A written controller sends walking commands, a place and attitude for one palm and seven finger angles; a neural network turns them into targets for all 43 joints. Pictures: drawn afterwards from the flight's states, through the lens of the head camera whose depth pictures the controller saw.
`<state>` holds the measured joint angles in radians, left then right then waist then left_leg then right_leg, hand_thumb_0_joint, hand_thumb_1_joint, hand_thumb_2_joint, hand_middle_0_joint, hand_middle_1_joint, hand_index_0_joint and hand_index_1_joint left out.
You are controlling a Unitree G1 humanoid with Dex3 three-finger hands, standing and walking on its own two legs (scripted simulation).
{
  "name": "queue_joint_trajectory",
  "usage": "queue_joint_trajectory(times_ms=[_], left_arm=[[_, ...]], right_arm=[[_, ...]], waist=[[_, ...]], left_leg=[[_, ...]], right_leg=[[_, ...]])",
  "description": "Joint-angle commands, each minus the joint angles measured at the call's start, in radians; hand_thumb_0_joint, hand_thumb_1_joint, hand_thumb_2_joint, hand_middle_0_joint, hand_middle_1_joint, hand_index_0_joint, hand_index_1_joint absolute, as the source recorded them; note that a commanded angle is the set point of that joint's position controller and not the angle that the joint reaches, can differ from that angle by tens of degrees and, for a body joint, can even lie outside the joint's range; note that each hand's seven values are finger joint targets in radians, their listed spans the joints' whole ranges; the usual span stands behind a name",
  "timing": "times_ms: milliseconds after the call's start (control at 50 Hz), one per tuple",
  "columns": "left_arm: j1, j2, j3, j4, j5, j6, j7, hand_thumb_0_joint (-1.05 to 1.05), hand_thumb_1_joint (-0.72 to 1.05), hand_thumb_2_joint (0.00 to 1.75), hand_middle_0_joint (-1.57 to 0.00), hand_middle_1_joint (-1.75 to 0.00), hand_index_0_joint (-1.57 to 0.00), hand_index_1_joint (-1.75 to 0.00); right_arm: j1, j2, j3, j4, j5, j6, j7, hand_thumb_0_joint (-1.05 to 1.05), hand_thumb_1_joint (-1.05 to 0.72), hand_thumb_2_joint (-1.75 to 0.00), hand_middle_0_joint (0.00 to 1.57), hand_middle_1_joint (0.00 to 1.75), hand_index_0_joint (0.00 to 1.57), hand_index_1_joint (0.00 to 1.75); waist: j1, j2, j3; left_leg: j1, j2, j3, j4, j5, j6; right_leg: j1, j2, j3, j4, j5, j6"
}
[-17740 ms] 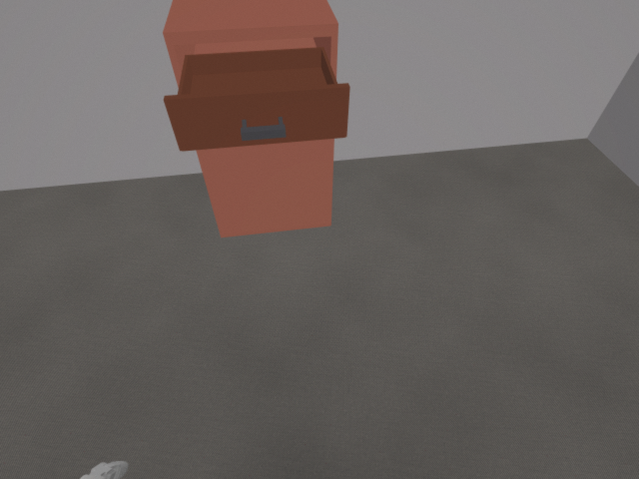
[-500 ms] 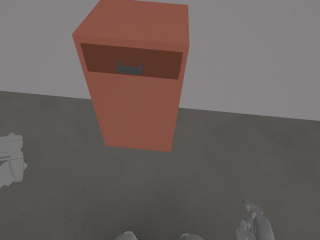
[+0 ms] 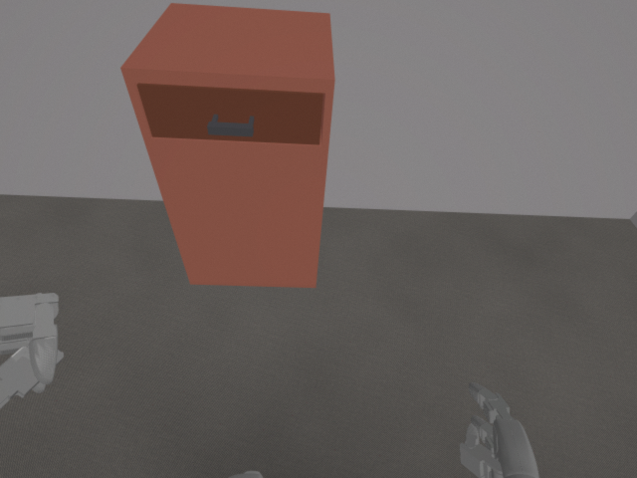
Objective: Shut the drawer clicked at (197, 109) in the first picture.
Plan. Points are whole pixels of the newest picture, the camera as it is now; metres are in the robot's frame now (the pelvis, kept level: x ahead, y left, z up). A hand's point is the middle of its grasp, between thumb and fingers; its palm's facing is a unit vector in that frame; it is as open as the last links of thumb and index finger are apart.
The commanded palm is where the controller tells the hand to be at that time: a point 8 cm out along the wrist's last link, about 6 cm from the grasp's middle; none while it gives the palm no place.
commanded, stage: stop stepping back and stand still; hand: left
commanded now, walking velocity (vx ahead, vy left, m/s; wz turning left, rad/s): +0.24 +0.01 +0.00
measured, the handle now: (232, 124) +0.88 +0.25 -0.04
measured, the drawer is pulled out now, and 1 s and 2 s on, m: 0.00 0.00 0.00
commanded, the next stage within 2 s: let the arm hang, fingers relaxed in 0.50 s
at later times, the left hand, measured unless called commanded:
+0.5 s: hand (11, 398) +0.15 +0.25 +0.17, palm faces +0.41 -0.81 -0.42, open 3.2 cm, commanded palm +0.09 +0.29 +0.18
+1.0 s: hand out of the picture -0.06 +0.21 -0.17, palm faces +0.08 -0.97 -0.22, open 3.6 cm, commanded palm none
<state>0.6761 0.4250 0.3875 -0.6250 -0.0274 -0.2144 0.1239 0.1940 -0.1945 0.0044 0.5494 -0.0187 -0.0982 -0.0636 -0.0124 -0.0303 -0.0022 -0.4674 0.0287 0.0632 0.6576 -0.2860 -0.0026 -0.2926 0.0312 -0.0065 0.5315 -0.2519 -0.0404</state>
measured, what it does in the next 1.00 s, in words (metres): steps on the spot: left foot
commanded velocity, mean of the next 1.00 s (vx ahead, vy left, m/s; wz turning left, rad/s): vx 0.05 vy -0.01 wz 0.00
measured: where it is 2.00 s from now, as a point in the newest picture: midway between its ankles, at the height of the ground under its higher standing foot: outside the picture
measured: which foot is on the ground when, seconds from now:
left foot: up 0.00-0.08, down 0.10-1.00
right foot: down 0.00-1.00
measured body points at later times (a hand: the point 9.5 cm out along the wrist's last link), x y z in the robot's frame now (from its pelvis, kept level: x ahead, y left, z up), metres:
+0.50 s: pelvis -0.04 +0.01 -0.01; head -0.07 +0.01 +0.44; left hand +0.12 +0.29 +0.20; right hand +0.08 -0.24 -0.10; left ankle +0.02 +0.13 -0.73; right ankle +0.00 -0.09 -0.73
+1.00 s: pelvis -0.03 +0.01 +0.00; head -0.01 +0.03 +0.45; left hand -0.06 +0.26 -0.15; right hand -0.02 -0.23 -0.14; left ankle +0.01 +0.13 -0.73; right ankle -0.01 -0.09 -0.73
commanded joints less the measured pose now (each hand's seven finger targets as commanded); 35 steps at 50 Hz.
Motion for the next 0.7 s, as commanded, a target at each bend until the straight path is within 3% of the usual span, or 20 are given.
queue_joint_trajectory(times_ms=[0,40,80,120,140,180,220,260,280,300,360,400,460,500,560,580,600,620,640,680], left_arm=[[-0.122,0.103,0.097,-0.089,-0.002,-0.039,0.060,0.00,0.90,0.90,-1.40,-1.60,-1.40,-1.60],[-0.194,0.075,0.046,-0.088,0.008,-0.044,0.057,0.00,0.90,0.90,-1.40,-1.60,-1.40,-1.60],[-0.201,0.081,0.052,-0.106,0.015,-0.064,0.061,0.00,0.90,0.90,-1.40,-1.60,-1.40,-1.60],[-0.148,0.094,0.079,-0.075,0.024,-0.060,0.054,0.00,0.90,0.90,-1.40,-1.60,-1.40,-1.60],[-0.159,0.107,0.085,-0.110,0.031,-0.058,0.048,0.00,0.90,0.90,-1.40,-1.60,-1.40,-1.60],[-0.108,0.101,0.075,-0.123,0.034,-0.059,0.046,0.00,0.90,0.90,-1.40,-1.60,-1.40,-1.60],[-0.071,0.108,0.074,-0.138,0.033,-0.059,0.042,0.00,0.90,0.90,-1.40,-1.60,-1.40,-1.60],[-0.092,0.141,0.107,-0.152,0.018,-0.063,0.041,0.00,0.90,0.90,-1.40,-1.60,-1.40,-1.60],[-0.119,0.156,0.124,-0.164,0.013,-0.065,0.048,0.00,0.90,0.90,-1.40,-1.60,-1.40,-1.60],[-0.116,0.146,0.128,-0.142,0.010,-0.071,0.052,0.00,0.90,0.90,-1.40,-1.60,-1.40,-1.60],[-0.109,0.110,0.099,-0.067,0.006,-0.062,0.054,0.00,0.90,0.90,-1.40,-1.60,-1.40,-1.60],[-0.113,0.103,0.093,-0.053,0.003,-0.068,0.055,0.00,0.90,0.90,-1.40,-1.60,-1.40,-1.60],[-0.127,0.103,0.094,-0.095,0.002,-0.084,0.049,0.00,0.90,0.90,-1.40,-1.60,-1.40,-1.60],[-0.143,0.084,0.086,-0.076,0.026,-0.072,0.044,0.00,0.90,0.90,-1.40,-1.60,-1.40,-1.60],[-0.165,0.095,0.076,-0.093,0.032,-0.074,0.043,0.00,0.90,0.90,-1.40,-1.60,-1.40,-1.60],[-0.221,-0.046,-0.267,0.734,0.090,0.121,-0.107,0.00,0.90,0.90,-1.40,-1.60,-1.40,-1.60],[-0.205,-0.063,-0.258,0.767,0.068,0.190,-0.126,0.00,0.90,0.90,-1.36,-1.56,-1.36,-1.56],[-0.251,-0.092,-0.274,0.791,0.066,0.203,-0.126,0.00,0.90,0.90,-1.32,-1.51,-1.32,-1.51],[-0.305,-0.086,-0.279,0.827,0.071,0.209,-0.122,0.00,0.90,0.90,-1.28,-1.47,-1.28,-1.47],[-0.363,-0.065,-0.283,0.923,0.071,0.219,-0.115,0.00,0.90,0.90,-1.20,-1.38,-1.20,-1.38]], right_arm=[[-0.032,-0.117,-0.039,-0.079,0.007,-0.036,-0.026,0.00,-0.90,-0.90,0.20,0.30,0.20,0.30],[-0.055,-0.140,-0.038,-0.074,0.010,-0.051,-0.043,0.00,-0.90,-0.90,0.20,0.30,0.20,0.30],[-0.045,-0.167,-0.036,-0.082,0.011,-0.081,-0.053,0.00,-0.90,-0.90,0.20,0.30,0.20,0.30],[-0.059,-0.147,-0.031,-0.071,0.013,-0.087,-0.050,0.00,-0.90,-0.90,0.20,0.30,0.20,0.30],[-0.069,-0.142,-0.034,-0.083,0.010,-0.087,-0.047,0.00,-0.90,-0.90,0.20,0.30,0.20,0.30],[-0.067,-0.137,-0.032,-0.085,0.005,-0.089,-0.031,0.00,-0.90,-0.90,0.20,0.30,0.20,0.30],[-0.062,-0.142,-0.039,-0.087,-0.003,-0.081,-0.022,0.00,-0.90,-0.90,0.20,0.30,0.20,0.30],[-0.055,-0.127,-0.047,-0.082,-0.008,-0.066,-0.013,0.00,-0.90,-0.90,0.20,0.30,0.20,0.30],[-0.040,-0.123,-0.052,-0.064,0.001,-0.069,-0.010,0.00,-0.90,-0.90,0.20,0.30,0.20,0.30],[-0.016,-0.122,-0.052,-0.050,0.000,-0.071,-0.009,0.00,-0.90,-0.90,0.20,0.30,0.20,0.30],[-0.020,-0.102,-0.032,-0.046,0.003,-0.065,-0.019,0.00,-0.90,-0.90,0.20,0.30,0.20,0.30],[-0.024,-0.116,-0.028,-0.038,0.003,-0.077,-0.033,0.00,-0.90,-0.90,0.20,0.30,0.20,0.30],[-0.045,-0.144,-0.033,-0.054,0.011,-0.094,-0.039,0.00,-0.90,-0.90,0.20,0.30,0.20,0.30],[-0.054,-0.133,-0.025,-0.056,0.014,-0.092,-0.039,0.00,-0.90,-0.90,0.20,0.30,0.20,0.30],[-0.065,-0.127,-0.026,-0.061,0.011,-0.103,-0.032,0.00,-0.90,-0.90,0.20,0.30,0.20,0.30],[-0.094,-0.294,-0.095,0.183,0.006,-0.095,0.060,0.00,-0.90,-0.90,0.20,0.30,0.20,0.30],[-0.010,-0.181,-0.081,0.175,0.026,-0.027,0.066,0.00,-0.90,-0.90,0.20,0.30,0.20,0.30],[0.045,-0.146,-0.064,0.181,0.013,0.011,0.064,0.00,-0.90,-0.90,0.20,0.30,0.20,0.30],[0.074,-0.143,-0.061,0.179,0.003,0.037,0.065,0.00,-0.90,-0.90,0.20,0.30,0.20,0.30],[0.064,-0.165,-0.058,0.187,-0.012,0.074,0.066,0.00,-0.90,-0.90,0.20,0.30,0.20,0.30]], waist=[[-0.024,-0.092,-0.044],[-0.030,0.046,0.021],[-0.008,0.223,0.032],[-0.006,0.325,0.002],[0.002,0.319,0.024],[0.012,0.218,0.022],[0.006,0.129,0.021],[0.003,-0.099,-0.015],[0.010,-0.140,-0.029],[-0.004,-0.094,-0.050],[-0.018,-0.069,-0.008],[-0.013,0.009,0.019],[0.001,0.189,-0.002],[0.004,0.220,0.040],[0.007,0.094,0.032],[-0.007,0.026,0.046],[-0.016,-0.038,-0.048],[-0.019,-0.122,-0.057],[-0.028,-0.210,-0.039],[-0.023,-0.232,0.013]], left_leg=[[0.226,0.023,-0.076,0.074,-0.074,0.013],[0.247,0.032,-0.091,-0.176,-0.106,0.030],[0.144,0.159,-0.315,-0.392,-0.249,0.096],[-0.009,0.219,-0.404,-0.563,-0.571,0.112],[-0.070,0.224,-0.415,-0.575,-0.582,0.123],[-0.081,0.191,-0.311,-0.500,-0.451,0.106],[-0.073,0.088,-0.180,-0.340,-0.346,0.052],[-0.056,-0.022,-0.050,0.071,-0.138,0.012],[-0.049,-0.023,-0.044,0.228,-0.097,0.008],[-0.047,-0.006,-0.061,0.280,-0.106,0.009],[0.155,0.022,-0.038,0.026,-0.070,0.025],[0.244,0.020,-0.040,-0.166,-0.100,0.044],[0.152,0.177,-0.304,-0.386,-0.252,0.100],[-0.034,0.199,-0.317,-0.496,-0.445,0.106],[0.016,0.123,-0.200,-0.371,-0.248,0.077],[0.026,0.065,-0.152,-0.089,0.066,0.050],[0.146,0.046,-0.098,-0.053,0.043,0.019],[0.168,0.025,-0.101,-0.002,0.004,0.017],[0.167,0.007,-0.099,0.028,0.012,0.020],[0.163,-0.012,-0.089,0.053,-0.007,0.031]], right_leg=[[-0.235,-0.266,0.224,-0.305,-0.429,-0.073],[-0.225,-0.180,0.118,-0.176,-0.378,-0.028],[-0.107,-0.043,0.020,0.051,-0.177,0.028],[0.016,-0.001,-0.029,0.226,-0.193,0.047],[0.054,0.003,-0.029,0.259,-0.172,0.041],[0.157,-0.004,-0.053,0.085,-0.172,0.027],[0.185,-0.031,-0.003,-0.113,-0.201,-0.001],[0.070,-0.262,0.365,-0.318,-0.426,-0.116],[0.034,-0.345,0.462,-0.360,-0.433,-0.165],[0.034,-0.350,0.423,-0.334,-0.377,-0.179],[-0.142,-0.268,0.235,-0.270,-0.397,-0.108],[-0.176,-0.194,0.164,-0.205,-0.391,-0.056],[-0.059,-0.049,0.042,0.009,-0.161,0.034],[0.079,-0.026,0.002,0.092,-0.139,0.046],[0.104,-0.055,0.046,-0.075,-0.060,0.038],[-0.021,-0.156,0.075,-0.018,0.217,0.012],[-0.068,-0.202,0.148,-0.082,0.165,-0.015],[-0.131,-0.220,0.146,-0.123,0.008,-0.040],[-0.139,-0.217,0.137,-0.142,-0.044,-0.057],[-0.171,-0.220,0.126,-0.173,-0.152,-0.081]])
